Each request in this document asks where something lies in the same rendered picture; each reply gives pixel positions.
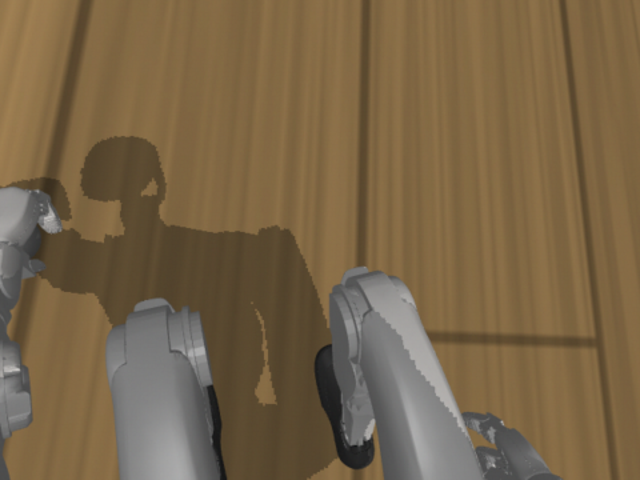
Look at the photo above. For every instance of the left robot hand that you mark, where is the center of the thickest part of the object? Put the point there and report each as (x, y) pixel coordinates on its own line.
(20, 211)

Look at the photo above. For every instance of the right robot hand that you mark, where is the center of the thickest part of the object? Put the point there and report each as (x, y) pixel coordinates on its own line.
(514, 459)

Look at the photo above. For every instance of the left robot arm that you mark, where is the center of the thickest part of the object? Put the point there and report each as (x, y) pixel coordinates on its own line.
(15, 392)

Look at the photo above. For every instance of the ball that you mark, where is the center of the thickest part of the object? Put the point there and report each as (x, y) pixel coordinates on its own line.
(33, 243)

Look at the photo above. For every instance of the right robot foot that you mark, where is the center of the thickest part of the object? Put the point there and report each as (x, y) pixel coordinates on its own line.
(355, 457)

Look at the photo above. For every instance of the left robot foot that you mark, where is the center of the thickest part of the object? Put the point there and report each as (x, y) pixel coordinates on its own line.
(216, 436)

